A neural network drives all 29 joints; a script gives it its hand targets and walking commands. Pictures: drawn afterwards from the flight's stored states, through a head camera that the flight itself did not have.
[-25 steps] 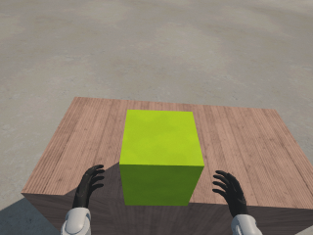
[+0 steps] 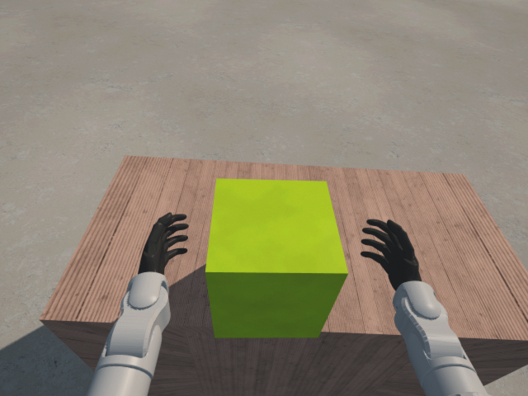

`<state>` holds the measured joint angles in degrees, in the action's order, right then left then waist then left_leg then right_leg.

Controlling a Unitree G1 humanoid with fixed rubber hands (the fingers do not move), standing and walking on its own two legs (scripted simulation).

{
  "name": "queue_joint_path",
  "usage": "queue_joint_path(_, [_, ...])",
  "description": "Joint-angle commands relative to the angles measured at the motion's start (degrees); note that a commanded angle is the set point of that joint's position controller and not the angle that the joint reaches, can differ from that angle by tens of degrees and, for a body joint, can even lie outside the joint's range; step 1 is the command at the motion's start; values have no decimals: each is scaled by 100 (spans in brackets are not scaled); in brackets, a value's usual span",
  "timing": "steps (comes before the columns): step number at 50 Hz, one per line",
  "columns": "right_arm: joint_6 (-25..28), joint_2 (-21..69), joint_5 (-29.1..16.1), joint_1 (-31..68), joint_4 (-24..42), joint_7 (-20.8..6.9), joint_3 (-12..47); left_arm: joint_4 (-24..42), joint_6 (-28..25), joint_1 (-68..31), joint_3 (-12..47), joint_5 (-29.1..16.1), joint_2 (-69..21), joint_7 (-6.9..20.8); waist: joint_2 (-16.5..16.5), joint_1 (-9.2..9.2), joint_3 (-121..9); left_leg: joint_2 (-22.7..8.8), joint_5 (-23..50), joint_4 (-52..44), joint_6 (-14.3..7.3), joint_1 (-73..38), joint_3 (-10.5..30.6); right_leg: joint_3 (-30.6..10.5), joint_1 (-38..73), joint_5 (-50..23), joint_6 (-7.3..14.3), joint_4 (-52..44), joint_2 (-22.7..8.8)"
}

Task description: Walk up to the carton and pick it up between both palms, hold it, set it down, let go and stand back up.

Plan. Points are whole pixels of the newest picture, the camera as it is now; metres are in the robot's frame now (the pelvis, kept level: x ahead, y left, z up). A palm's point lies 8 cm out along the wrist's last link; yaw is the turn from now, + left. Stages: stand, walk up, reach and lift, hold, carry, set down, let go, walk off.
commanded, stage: reach and lift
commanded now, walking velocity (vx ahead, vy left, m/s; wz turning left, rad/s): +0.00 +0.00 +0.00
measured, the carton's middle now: (269, 261) +0.39 +0.00 -0.06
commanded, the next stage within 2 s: none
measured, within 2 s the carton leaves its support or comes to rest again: neither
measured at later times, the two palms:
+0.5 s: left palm (160, 203) +0.37 +0.18 +0.11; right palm (403, 211) +0.39 -0.20 +0.11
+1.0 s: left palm (167, 245) +0.36 +0.18 +0.02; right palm (363, 246) +0.38 -0.16 +0.02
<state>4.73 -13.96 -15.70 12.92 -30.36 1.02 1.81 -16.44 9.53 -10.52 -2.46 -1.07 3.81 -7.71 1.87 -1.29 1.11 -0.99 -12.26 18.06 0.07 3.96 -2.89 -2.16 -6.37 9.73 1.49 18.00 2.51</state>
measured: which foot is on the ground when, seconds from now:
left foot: down 0.00-1.00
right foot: down 0.00-1.00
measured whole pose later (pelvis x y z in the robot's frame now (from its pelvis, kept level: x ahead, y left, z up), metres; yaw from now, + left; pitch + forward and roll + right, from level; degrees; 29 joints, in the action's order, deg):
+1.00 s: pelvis -0.01 -0.01 -0.01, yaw +2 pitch +12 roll -1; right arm 11.9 -8.8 -11.2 38.1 -62.0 3.9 -1.7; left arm -55.9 -9.8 -36.0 -8.0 -0.4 5.1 -7.1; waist 0.1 -0.6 -6.3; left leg -1.4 -12.7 26.6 0.8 25.6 0.5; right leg 0.8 -25.4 9.2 2.0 22.9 2.9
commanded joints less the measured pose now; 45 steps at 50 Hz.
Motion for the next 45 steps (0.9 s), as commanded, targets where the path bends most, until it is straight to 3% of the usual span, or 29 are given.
queue_joint_path(1, [-59, -998, -50, 2155, 919, 10, -318, 1032, 100, -1919, -195, 0, 321, 1, 41, -24, -1747, 25, 1585, -150, 64, -355, 136, -6, 394, -1881, -146, -85, -6])
queue_joint_path(2, [-89, -989, -70, 2256, 963, 11, -331, 1116, 143, -2078, -168, -67, 304, -3, -48, -58, -1847, 34, 1631, -131, 68, -278, 129, -15, 391, -1904, -145, -34, -1])
queue_joint_path(3, [-143, -1032, -55, 2262, 836, 16, -408, 1108, 216, -2115, -142, -111, 285, 4, -145, 43, -1781, 36, 1653, -122, 95, -278, 109, -10, 384, -1923, -129, -56, -2])
queue_joint_path(4, [-200, -1091, -65, 2468, 845, 20, -411, 1151, 265, -2331, -230, -81, 401, -7, -153, -20, -1954, 40, 1678, -111, 85, -364, 127, -32, 357, -1901, -152, -47, 10])
queue_joint_path(5, [-209, -1172, -53, 2555, 876, 32, -508, 1179, 323, -2396, -114, -162, 292, 1, -212, 113, -2092, 16, 1785, -62, 130, -504, 136, 18, 250, -2021, -129, -45, 38])
queue_joint_path(7, [-385, -1132, -87, 2728, 458, 31, -409, 822, 538, -2540, -98, -118, 288, 32, -198, 141, -1954, 18, 1933, 9, 122, -566, 201, 36, 191, -2116, -114, -62, 39])
queue_joint_path(9, [-552, -1137, -144, 2896, 417, 70, -262, 640, 739, -2645, -309, -94, 418, 144, 17, 84, -1854, 60, 1742, -38, 34, -488, 156, -13, 267, -2112, -204, -124, 19])
queue_joint_path(11, [-571, -1242, -183, 3376, 734, 105, -408, 1139, 699, -3209, -357, -206, 639, 86, -90, 23, -2455, 67, 1532, -99, 14, -272, 137, 8, 337, -2036, -216, -13, 1])
queue_joint_path(13, [-612, -1176, -224, 3818, 713, 71, -368, 1068, 643, -3574, -450, -250, 788, -8, -49, -88, -2675, 99, 1520, -44, -22, -173, 96, -14, 297, -2014, -261, 24, -7])
queue_joint_path(14, [-685, -1103, -243, 3840, 441, 56, -293, 727, 679, -3564, -490, -172, 729, -7, 8, -79, -2549, 76, 1613, -13, -44, -131, 117, -41, 326, -2218, -283, 37, -13])
queue_joint_path(17, [-776, -1291, -221, 4134, 466, 167, -302, 499, 775, -3763, -605, -293, 840, 75, 258, -46, -3047, 102, 1685, -1, -101, -19, 100, -69, 701, -2650, -378, 140, 13])
queue_joint_path(21, [-942, -1325, -353, 4455, -112, 235, -242, 114, 967, -4178, -524, -252, 848, 162, -77, 18, -2870, 116, 1806, 65, 1, -17, 118, -78, 630, -2728, -364, 118, 2])
queue_joint_path(23, [-976, -1422, -316, 4838, -268, 233, -331, 9, 1007, -4555, -497, -375, 946, 176, 50, 78, -2975, 98, 1729, 115, 31, -31, 122, 25, 404, -2489, -365, 75, 63])
queue_joint_path(24, [-961, -1421, -337, 4821, -145, 221, -337, 171, 975, -4514, -540, -389, 984, 155, 11, 21, -3273, 119, 1901, 152, 66, -160, 101, 40, 430, -2561, -372, 84, 70])
queue_joint_path(26, [-1014, -1319, -270, 5152, -360, 217, -286, -266, 935, -4811, -662, -327, 1090, 127, 123, -53, -3266, 147, 1686, 139, -11, 81, 81, -2, 461, -2502, -396, 110, 34])
queue_joint_path(28, [-1037, -1240, -360, 5167, -607, 229, -116, -475, 882, -4781, -734, -208, 1113, 119, 27, -130, -3173, 125, 1803, 113, -53, 197, 103, -67, 743, -2831, -405, 175, -13])
queue_joint_path(29, [-1076, -1244, -375, 5253, -912, 244, -116, -697, 889, -4935, -761, -152, 1169, 144, 33, -61, -3133, 118, 1779, 107, -69, 274, 119, -92, 797, -2876, -437, 188, -27])
queue_joint_path(31, [-989, -1205, -396, 5383, -782, 292, -84, -689, 781, -5033, -731, -256, 1127, 170, 87, -76, -3280, 133, 1686, 98, -31, 409, 104, -67, 899, -2921, -451, 199, -38])
queue_joint_path(32, [-918, -1205, -406, 5315, -826, 312, -101, -600, 679, -5054, -718, -200, 1093, 154, -100, -66, -3453, 135, 1910, 133, -4, 340, 118, -88, 937, -3183, -470, 227, -67])
queue_joint_path(34, [-771, -1040, -319, 5021, -1306, 332, -104, -975, 467, -4793, -685, -21, 954, 190, -300, 9, -3329, 167, 2165, 264, 103, 253, 114, -38, 917, -3325, -457, 231, -44])
queue_joint_path(36, [-569, -848, -201, 4773, -1634, 337, -93, -1283, 157, -4606, -749, 82, 794, 279, -230, 34, -3200, 155, 2179, 261, 115, 260, 115, 5, 753, -3296, -451, 231, -29])
queue_joint_path(37, [-501, -728, -147, 4721, -2054, 312, -20, -1943, 9, -4417, -735, 164, 719, 319, -164, -15, -2803, 156, 1984, 227, 72, 501, 166, 15, 595, -2896, -432, 178, -56])
queue_joint_path(38, [-309, -673, -136, 4624, -1824, 308, -35, -1763, -251, -4375, -768, 185, 712, 318, -171, -53, -3114, 143, 2115, 261, 91, 481, 168, -1, 706, -3022, -439, 201, -78])
queue_joint_path(40, [44, -585, 119, 4757, -1871, 309, -138, -2178, -733, -4429, -830, 209, 704, 305, 77, -23, -3050, 163, 1907, 341, 59, 943, 124, 16, 678, -2869, -451, 294, -77])
queue_joint_path(41, [247, -484, 183, 4846, -1588, 306, -108, -2209, -1022, -4506, -912, 215, 795, 289, 193, -86, -3224, 164, 1790, 338, 7, 1258, 76, -26, 874, -2911, -469, 350, -118])
queue_joint_path(42, [409, -459, 208, 4898, -1544, 313, -152, -2310, -1304, -4618, -886, 214, 786, 277, 183, -64, -3466, 161, 1732, 351, -3, 1436, 73, -54, 968, -3009, -507, 445, -138])
queue_joint_path(43, [504, -340, 325, 4951, -1938, 312, -241, -2633, -1562, -4757, -809, 236, 692, 248, 121, 21, -3354, 141, 1517, 374, 0, 1657, 103, -7, 806, -2740, -436, 526, -163])
queue_joint_path(45, [781, -324, 426, 4906, -2119, 289, -417, -2742, -2017, -4902, -675, 215, 558, 158, -158, 83, -3517, 87, 1655, 532, 165, 1555, 138, 73, 429, -2611, -334, 619, -136])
